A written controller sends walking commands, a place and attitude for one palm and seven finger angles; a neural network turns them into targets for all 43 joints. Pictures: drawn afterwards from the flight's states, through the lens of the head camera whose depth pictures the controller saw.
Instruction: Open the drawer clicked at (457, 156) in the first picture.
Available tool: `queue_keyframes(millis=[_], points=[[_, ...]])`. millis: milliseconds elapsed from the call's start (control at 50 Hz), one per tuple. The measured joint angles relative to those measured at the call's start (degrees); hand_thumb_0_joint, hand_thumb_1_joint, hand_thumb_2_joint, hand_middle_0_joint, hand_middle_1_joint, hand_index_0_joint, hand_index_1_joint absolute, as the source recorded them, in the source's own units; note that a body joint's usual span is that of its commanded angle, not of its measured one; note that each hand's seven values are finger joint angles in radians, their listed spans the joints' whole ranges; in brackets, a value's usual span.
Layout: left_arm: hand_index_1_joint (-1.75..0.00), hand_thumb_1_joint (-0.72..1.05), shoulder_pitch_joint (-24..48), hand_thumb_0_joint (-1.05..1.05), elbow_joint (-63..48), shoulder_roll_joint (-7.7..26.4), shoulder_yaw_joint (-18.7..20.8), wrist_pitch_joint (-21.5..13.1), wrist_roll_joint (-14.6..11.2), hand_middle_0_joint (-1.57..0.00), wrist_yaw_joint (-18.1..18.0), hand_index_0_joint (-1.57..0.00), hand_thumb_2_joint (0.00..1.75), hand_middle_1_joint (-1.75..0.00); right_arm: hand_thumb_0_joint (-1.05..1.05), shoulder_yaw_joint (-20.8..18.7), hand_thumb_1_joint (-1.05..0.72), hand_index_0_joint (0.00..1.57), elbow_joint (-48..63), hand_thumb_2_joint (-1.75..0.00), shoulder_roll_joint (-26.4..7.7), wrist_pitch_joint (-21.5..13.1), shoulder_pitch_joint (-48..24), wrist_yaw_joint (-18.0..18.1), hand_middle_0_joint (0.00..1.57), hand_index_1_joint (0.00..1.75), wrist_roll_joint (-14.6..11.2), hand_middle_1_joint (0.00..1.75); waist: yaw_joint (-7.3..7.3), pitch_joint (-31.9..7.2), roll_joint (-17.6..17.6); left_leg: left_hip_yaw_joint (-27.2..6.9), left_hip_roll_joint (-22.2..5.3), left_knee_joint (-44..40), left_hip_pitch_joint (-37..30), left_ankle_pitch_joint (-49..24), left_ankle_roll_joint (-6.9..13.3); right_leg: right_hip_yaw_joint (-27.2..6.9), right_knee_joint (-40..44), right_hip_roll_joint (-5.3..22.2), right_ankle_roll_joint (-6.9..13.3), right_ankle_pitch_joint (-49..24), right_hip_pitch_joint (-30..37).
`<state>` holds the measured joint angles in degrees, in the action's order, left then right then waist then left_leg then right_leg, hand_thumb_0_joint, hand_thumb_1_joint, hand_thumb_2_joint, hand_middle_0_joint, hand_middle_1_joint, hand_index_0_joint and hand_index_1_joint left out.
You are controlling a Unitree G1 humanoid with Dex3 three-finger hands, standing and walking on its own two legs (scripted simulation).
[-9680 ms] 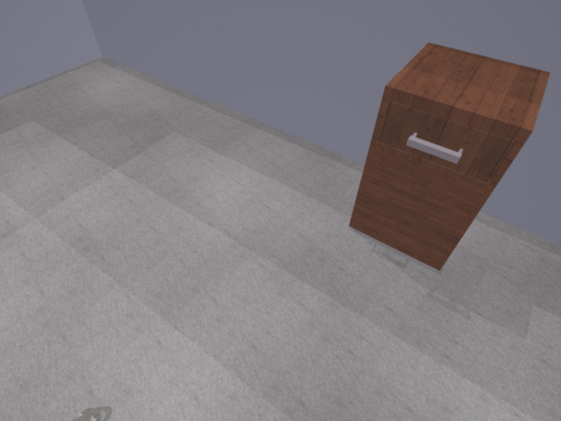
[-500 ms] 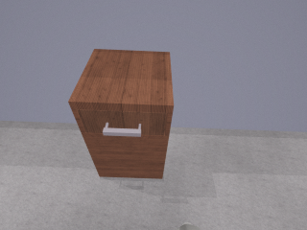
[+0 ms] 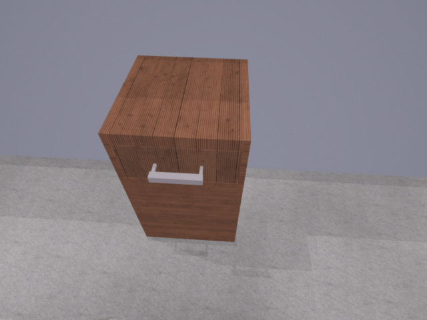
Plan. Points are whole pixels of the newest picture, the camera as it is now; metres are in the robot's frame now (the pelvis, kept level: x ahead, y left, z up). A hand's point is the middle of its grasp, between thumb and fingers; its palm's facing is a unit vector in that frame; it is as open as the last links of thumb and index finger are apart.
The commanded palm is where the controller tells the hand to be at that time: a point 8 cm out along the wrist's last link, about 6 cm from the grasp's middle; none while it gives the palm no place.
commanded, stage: come to a stop and stand still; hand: left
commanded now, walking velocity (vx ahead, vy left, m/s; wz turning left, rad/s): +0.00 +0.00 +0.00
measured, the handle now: (176, 172) +0.55 +0.16 -0.18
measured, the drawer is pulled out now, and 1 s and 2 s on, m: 0.00 0.00 0.00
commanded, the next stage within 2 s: look again from close up in 1.96 s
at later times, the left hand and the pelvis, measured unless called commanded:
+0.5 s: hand out of the picture -0.03 +0.23 -0.16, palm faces +0.01 -0.98 -0.19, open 7.4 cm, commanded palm none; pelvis -0.02 +0.06 +0.01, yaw -1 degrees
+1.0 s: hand out of the picture +0.02 +0.22 -0.16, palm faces +0.02 -0.98 -0.21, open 7.3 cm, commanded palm none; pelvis +0.02 +0.05 +0.01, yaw -1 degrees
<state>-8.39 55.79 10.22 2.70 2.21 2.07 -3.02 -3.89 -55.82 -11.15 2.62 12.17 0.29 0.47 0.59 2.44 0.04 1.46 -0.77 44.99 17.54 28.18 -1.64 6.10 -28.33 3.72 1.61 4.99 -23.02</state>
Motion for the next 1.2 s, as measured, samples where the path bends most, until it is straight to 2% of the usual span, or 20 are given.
queue_keyframes(millis=[40,60,100,180,260,340,440,600,820,1200], points=[[-0.3,0.91,-2.3,0.0,-0.6,0.6,-0.4,0.4,-0.3,-0.2,-0.2,-0.2,0.89,-0.3,0.0,0.0,-0.91,0.19,2.5,-0.9,-0.8,-0.8,1.4,0.1,0.2,0.3,0.1,0.3,-0.38,-2.1,-0.3,1.3,0.4,-9.8,-4.4,-5.1,1.2,-0.3,-3.4,0.7,-0.8,1.4,-1.3],[-0.3,0.91,-3.2,0.0,-0.4,1.0,-0.4,0.8,-0.6,-0.2,-0.2,-0.2,0.89,-0.3,0.0,0.1,-0.91,0.19,3.1,-0.9,-0.9,-1.0,1.8,0.3,0.2,0.3,0.3,0.3,-0.54,-2.5,0.0,1.8,1.1,-10.2,-5.0,-8.1,2.3,-1.0,-5.8,1.2,-1.2,4.0,-1.7],[-0.3,0.91,-5.6,0.01,0.0,1.4,-0.3,1.8,-1.1,-0.2,0.1,-0.2,0.89,-0.3,0.0,0.7,-0.91,0.19,4.4,-0.9,-0.8,-0.7,2.9,0.4,0.2,0.3,0.7,0.3,-0.22,-4.0,-0.1,3.1,1.7,-9.8,-6.2,-7.8,3.7,-3.4,-10.5,0.4,-1.1,11.6,-2.1],[-0.3,0.91,-9.7,0.01,0.1,1.8,-0.6,2.1,-0.9,-0.2,1.1,-0.2,0.89,-0.3,0.0,2.0,-0.91,0.19,5.4,-0.9,-0.3,-0.3,3.9,0.0,0.2,0.3,1.0,0.3,-0.27,-6.1,-1.3,4.5,2.4,-11.3,-7.0,-7.5,4.8,-5.3,-17.0,-2.0,-0.9,13.0,-1.0],[-0.3,0.91,-11.1,0.01,0.0,1.4,-0.9,0.1,-0.9,-0.2,1.4,-0.2,0.89,-0.3,0.01,3.3,-0.91,0.19,4.9,-0.9,0.3,-0.7,3.6,0.1,0.2,0.3,0.5,0.3,1.03,-4.6,-1.7,5.3,3.5,-10.5,-4.7,-8.1,5.4,-6.6,-8.2,-3.0,-0.5,10.7,3.5],[-0.3,0.91,-11.9,0.01,1.0,-0.7,-2.3,-1.1,-1.1,-0.2,1.8,-0.2,0.89,-0.3,0.0,3.1,-0.93,0.2,3.7,-0.9,-0.4,-1.6,3.5,0.6,0.2,0.3,0.1,0.3,0.15,-2.3,-3.4,4.7,3.8,-14.2,-4.9,-11.0,6.0,-6.1,-4.2,-2.7,-1.2,7.4,4.0],[-0.3,0.91,-12.0,0.01,2.8,-1.7,-2.8,-1.2,-1.2,-0.2,1.8,-0.2,0.89,-0.3,0.0,4.0,-0.93,0.2,0.6,-0.9,0.1,-2.3,6.2,0.4,0.2,0.3,0.1,0.3,-0.5,-1.7,-1.8,4.6,4.3,-18.4,-6.2,-13.3,6.4,-6.0,0.0,-2.4,-1.5,5.1,5.5],[-0.3,0.92,-10.1,0.02,5.3,-2.5,-3.1,-1.6,-1.0,-0.2,1.4,-0.2,0.89,-0.3,0.01,4.7,-0.91,0.2,-4.3,-0.9,0.8,-2.4,9.4,0.8,0.2,0.3,0.1,0.3,-1.06,-2.2,-0.6,4.3,4.9,-21.5,-8.7,-14.1,6.7,-6.0,2.1,-2.0,-1.8,4.8,7.6],[-0.3,0.93,-8.4,0.01,7.3,-2.4,-2.9,-2.4,-1.3,-0.2,1.1,-0.2,0.89,-0.3,0.01,5.5,-0.91,0.2,-6.6,-0.9,2.4,-3.5,8.7,1.3,0.2,0.3,0.1,0.3,-1.32,-2.1,-1.5,3.8,4.7,-22.8,-10.5,-13.2,6.4,-5.5,2.4,-2.2,-2.0,6.3,9.0],[-0.3,0.94,-8.5,0.02,9.5,-3.2,-3.1,-2.8,-1.6,-0.2,0.7,-0.2,0.89,-0.3,0.0,5.5,-0.91,0.2,-8.4,-0.9,2.8,-4.3,5.3,2.2,0.2,0.3,-0.1,0.3,-0.76,-1.5,-1.4,2.7,2.7,-22.3,-13.0,-10.6,4.3,-4.4,2.0,-4.2,-0.3,9.2,11.7]])
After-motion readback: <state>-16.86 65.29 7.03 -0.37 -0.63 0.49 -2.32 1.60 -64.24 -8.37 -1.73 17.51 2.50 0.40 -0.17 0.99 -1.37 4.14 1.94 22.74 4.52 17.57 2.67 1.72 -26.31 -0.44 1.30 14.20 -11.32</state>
